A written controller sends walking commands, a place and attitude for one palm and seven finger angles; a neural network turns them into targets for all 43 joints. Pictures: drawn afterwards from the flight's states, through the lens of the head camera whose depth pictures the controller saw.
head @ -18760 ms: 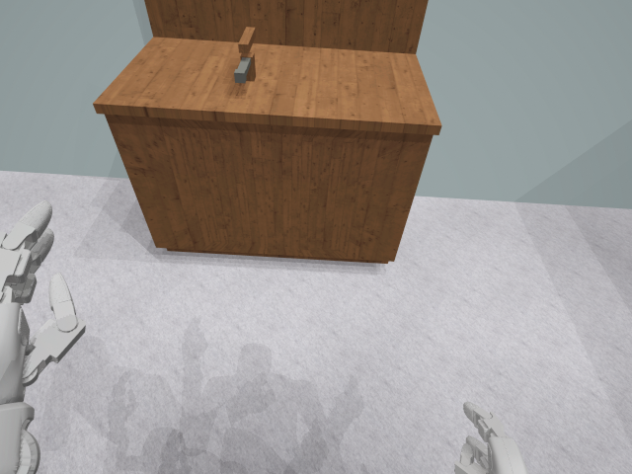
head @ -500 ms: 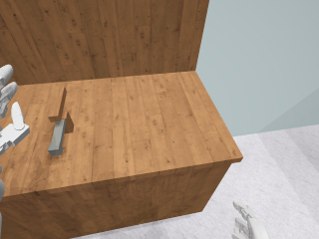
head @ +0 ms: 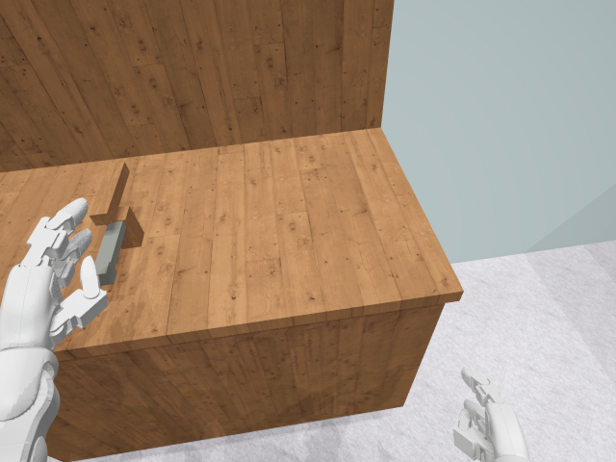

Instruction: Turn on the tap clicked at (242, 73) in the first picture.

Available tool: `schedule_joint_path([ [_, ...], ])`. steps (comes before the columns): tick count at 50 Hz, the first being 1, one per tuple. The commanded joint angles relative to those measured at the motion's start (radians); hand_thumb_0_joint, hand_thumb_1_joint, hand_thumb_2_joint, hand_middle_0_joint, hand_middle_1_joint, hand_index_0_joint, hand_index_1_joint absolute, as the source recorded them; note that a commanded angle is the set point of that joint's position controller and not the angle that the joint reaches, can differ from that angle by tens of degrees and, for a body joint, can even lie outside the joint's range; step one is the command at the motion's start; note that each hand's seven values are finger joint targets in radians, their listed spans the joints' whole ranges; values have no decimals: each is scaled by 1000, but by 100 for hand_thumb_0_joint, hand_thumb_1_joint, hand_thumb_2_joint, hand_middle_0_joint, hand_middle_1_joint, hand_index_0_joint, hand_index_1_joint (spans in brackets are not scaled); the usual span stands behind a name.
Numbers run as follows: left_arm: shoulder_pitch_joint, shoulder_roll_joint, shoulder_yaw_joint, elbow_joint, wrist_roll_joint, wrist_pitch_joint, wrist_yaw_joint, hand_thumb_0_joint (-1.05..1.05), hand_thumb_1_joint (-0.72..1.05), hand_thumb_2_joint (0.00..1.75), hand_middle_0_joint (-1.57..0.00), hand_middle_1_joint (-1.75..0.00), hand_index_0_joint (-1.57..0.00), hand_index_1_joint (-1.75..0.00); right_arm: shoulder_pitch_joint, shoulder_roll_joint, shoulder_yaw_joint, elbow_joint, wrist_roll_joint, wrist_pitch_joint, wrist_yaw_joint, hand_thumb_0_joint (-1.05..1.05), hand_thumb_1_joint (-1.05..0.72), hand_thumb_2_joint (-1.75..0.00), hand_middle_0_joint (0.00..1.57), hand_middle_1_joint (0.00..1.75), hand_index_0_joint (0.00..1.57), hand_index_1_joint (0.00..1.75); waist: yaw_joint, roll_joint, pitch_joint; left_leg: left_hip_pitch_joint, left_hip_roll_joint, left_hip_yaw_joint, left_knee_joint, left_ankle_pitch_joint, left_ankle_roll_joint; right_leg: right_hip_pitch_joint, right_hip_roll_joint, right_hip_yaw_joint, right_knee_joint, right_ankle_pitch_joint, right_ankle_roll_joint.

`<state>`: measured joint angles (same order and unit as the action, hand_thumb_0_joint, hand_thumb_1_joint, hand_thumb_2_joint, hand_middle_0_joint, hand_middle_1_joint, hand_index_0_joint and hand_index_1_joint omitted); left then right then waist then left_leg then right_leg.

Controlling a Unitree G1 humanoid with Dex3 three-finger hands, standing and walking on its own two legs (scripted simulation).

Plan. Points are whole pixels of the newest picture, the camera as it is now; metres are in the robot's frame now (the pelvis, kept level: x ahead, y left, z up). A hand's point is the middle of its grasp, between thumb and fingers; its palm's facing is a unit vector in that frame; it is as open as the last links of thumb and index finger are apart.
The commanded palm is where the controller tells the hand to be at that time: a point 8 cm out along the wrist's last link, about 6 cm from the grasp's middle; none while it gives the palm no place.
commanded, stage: turn the palm inward beside the body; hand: left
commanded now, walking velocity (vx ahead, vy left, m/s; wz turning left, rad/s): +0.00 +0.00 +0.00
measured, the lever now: (102, 273) +0.35 +0.37 +0.02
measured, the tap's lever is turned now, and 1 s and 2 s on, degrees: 0 0 0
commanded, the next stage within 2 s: reach beside the lever's end, fingers flat in 1.54 s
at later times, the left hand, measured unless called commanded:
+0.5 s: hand (88, 310) +0.22 +0.25 +0.15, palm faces +0.39 -0.89 -0.24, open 7.4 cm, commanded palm +0.18 +0.30 +0.16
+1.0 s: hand (81, 359) +0.18 +0.25 +0.13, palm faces +0.42 -0.89 -0.16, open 7.4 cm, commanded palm +0.13 +0.30 +0.15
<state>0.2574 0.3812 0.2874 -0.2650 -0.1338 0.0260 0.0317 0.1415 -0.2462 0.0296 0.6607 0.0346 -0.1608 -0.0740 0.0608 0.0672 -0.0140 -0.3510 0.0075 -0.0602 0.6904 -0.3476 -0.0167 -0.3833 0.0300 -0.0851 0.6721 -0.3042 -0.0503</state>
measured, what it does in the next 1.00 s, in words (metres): stands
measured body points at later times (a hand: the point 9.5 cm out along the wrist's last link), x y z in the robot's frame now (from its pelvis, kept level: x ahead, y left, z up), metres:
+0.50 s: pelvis +0.04 +0.02 +0.00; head +0.04 +0.00 +0.45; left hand +0.19 +0.30 +0.17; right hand +0.24 -0.21 -0.07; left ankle +0.01 +0.14 -0.72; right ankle +0.04 -0.08 -0.72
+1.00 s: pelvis +0.00 +0.02 +0.00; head -0.01 +0.01 +0.45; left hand +0.15 +0.30 +0.14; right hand +0.21 -0.19 -0.07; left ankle +0.01 +0.14 -0.72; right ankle +0.04 -0.08 -0.72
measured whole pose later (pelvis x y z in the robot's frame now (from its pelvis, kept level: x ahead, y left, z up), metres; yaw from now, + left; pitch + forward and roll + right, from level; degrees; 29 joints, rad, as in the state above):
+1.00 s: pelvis +0.00 +0.02 +0.00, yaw +1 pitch +0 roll -1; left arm 0.57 0.24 0.20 -0.50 -0.21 0.02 0.13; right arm 0.21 -0.23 0.06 0.64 0.04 -0.27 -0.09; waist 0.08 0.04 -0.04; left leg -0.36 -0.02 -0.06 0.72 -0.36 0.00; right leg -0.38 0.00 -0.09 0.69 -0.31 -0.03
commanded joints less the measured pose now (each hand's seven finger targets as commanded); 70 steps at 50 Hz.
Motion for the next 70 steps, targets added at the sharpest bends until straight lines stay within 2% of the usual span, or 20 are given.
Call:
schedule_joint_path([
  [1,-37,220,225,-318,-39,-164,66,0,90,90,-20,-30,-20,-30,-128,-88,-62,-169,-6,-72,-1,0,-90,-90,20,30,20,30,36,-149,-156,-80,-2,23,-61,11,31,114,-113,194,-235,-246,69],
  [2,-1,251,267,-337,-35,-181,83,0,90,90,-20,-30,-20,-30,-127,-86,-62,-164,-3,-77,4,0,-90,-90,20,30,20,30,53,-80,-172,-56,-6,33,-67,46,34,122,-96,170,-213,-190,58],
  [4,94,184,224,-335,-38,-188,95,0,90,90,-20,-30,-20,-30,-85,-88,-63,-173,-7,-88,12,0,-90,-90,20,30,20,30,36,-29,-202,-23,-10,49,-59,179,40,130,-77,112,-144,50,47],
  [7,180,146,212,-292,-38,-154,74,0,90,90,-20,-30,-20,-30,-44,-104,-63,-163,-5,-92,10,0,-90,-90,20,30,20,30,22,-30,-212,-8,-21,64,-45,328,48,155,-62,69,-80,376,51],
  [10,170,100,151,-339,-64,-124,24,0,90,90,-20,-30,-20,-30,-13,-116,-69,-177,2,-96,1,0,-90,-90,20,30,20,30,0,-53,-215,9,-17,62,-40,381,50,160,-62,49,-68,465,50],
  [17,195,119,148,-461,-51,-225,27,0,90,90,-20,-30,-20,-30,3,-110,-73,-171,-9,-148,-9,0,-90,-90,20,30,20,30,14,-28,-226,56,-13,35,-28,471,44,136,-52,28,-40,470,37],
  [19,230,90,138,-435,-57,-236,37,0,90,90,-20,-30,-20,-30,18,-106,-76,-170,-8,-149,-2,0,-90,-90,20,30,20,30,14,-33,-229,45,-11,30,-31,476,35,131,-53,19,-35,450,33],
  [22,245,76,144,-401,-63,-207,51,0,90,90,-20,-30,-20,-30,-8,-105,-68,-167,-1,-141,-4,0,-90,-90,20,30,20,30,25,-1,-188,27,-11,28,-44,440,28,116,-52,17,-47,392,27],
  [25,231,32,92,-380,-87,-148,43,0,90,90,-20,-30,-20,-30,-15,-109,-60,-183,7,-132,-12,0,-90,-90,20,30,20,30,17,-46,-153,8,-9,19,-72,351,26,95,-49,8,-69,292,31],
  [28,192,18,45,-403,-79,-101,43,0,90,90,-20,-30,-20,-30,-30,-104,-45,-195,14,-131,-22,0,-90,-90,20,30,20,30,13,-9,-111,10,-10,10,-101,259,29,66,-48,9,-95,173,32],
  [32,170,52,47,-453,-63,-95,64,0,90,90,-20,-30,-20,-30,-58,-105,-33,-201,8,-144,-30,0,-90,-90,20,30,20,30,17,-34,-103,7,-11,-8,-121,159,36,52,-40,13,-116,55,33],
  [35,177,30,31,-451,-62,-110,82,0,90,90,-20,-30,-20,-30,-64,-100,-29,-200,5,-152,-27,0,-90,-90,20,30,20,30,11,-40,-87,-9,-14,-12,-126,90,35,33,-40,15,-123,-11,33],
  [37,183,53,59,-450,-60,-109,96,0,90,90,-20,-30,-20,-30,-77,-98,-24,-193,6,-154,-28,0,-90,-90,20,30,20,30,23,11,-79,-22,-18,-12,-133,31,34,30,-40,22,-129,-58,31],
  [43,215,-15,-3,-450,-75,-86,101,0,90,90,-20,-30,-20,-30,-92,-91,-17,-195,10,-159,-26,0,-90,-90,20,30,20,30,11,-2,-56,-49,-23,-13,-136,-55,37,20,-46,25,-139,-118,33],
  [45,232,-16,-5,-453,-79,-79,101,0,90,90,-20,-30,-20,-30,-93,-95,-19,-195,10,-163,-28,0,-90,-90,20,30,20,30,11,-33,-51,-53,-21,-17,-134,-61,39,20,-45,27,-144,-123,33],
  [52,239,20,40,-494,-77,-93,121,0,90,90,-20,-30,-20,-30,-74,-97,-23,-184,2,-179,-29,0,-90,-90,20,30,20,30,17,-7,-79,-39,-23,-18,-116,27,34,37,-41,23,-131,-55,28],
  [54,244,-11,23,-472,-89,-91,120,0,90,90,-20,-30,-20,-30,-74,-95,-25,-180,2,-181,-28,0,-90,-90,20,30,20,30,11,-34,-80,-37,-23,-16,-108,40,35,36,-42,24,-134,-46,31],
  [58,247,-36,3,-461,-105,-66,103,0,90,90,-20,-30,-20,-30,-76,-95,-24,-176,8,-182,-31,0,-90,-90,20,30,20,30,13,-9,-82,-28,-26,-6,-108,61,35,51,-47,30,-144,-22,30],
  [60,262,-28,6,-458,-101,-59,99,0,90,90,-20,-30,-20,-30,-67,-99,-26,-179,5,-183,-32,0,-90,-90,20,30,20,30,16,-43,-89,-30,-25,-9,-108,91,36,63,-45,25,-138,6,30],
  [70,262,-28,14,-459,-98,-83,100,0,90,90,-20,-30,-20,-30,-52,-96,-31,-174,3,-180,-27,0,-90,-90,20,30,20,30,15,-35,-100,-8,-27,2,-93,158,34,71,-44,26,-132,84,31],
])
